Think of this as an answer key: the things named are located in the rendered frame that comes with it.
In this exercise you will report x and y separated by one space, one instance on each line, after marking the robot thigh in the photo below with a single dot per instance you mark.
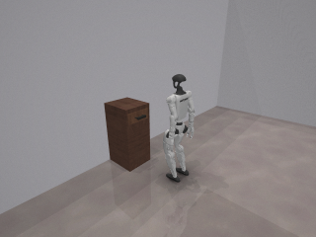
165 137
178 139

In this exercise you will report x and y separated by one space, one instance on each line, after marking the drawer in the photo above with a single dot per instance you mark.
132 117

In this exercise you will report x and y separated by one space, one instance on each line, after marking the robot right upper arm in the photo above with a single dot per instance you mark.
191 107

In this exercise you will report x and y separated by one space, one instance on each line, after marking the cabinet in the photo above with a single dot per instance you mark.
129 145

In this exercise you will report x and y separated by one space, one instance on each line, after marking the robot right hand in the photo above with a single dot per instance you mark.
190 130

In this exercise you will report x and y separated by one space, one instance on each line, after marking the robot right forearm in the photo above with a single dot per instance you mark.
191 119

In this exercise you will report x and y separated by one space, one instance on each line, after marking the robot left hand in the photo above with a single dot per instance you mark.
170 142

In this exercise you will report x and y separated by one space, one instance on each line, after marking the robot left thigh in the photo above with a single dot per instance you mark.
165 137

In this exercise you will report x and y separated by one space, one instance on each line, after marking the robot right thigh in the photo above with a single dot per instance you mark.
178 139

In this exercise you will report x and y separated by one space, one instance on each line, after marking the robot left upper arm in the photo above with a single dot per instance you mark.
172 107

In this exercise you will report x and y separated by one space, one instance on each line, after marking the handle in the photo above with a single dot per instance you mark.
141 117

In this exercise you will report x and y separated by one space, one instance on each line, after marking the robot left forearm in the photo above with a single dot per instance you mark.
172 128

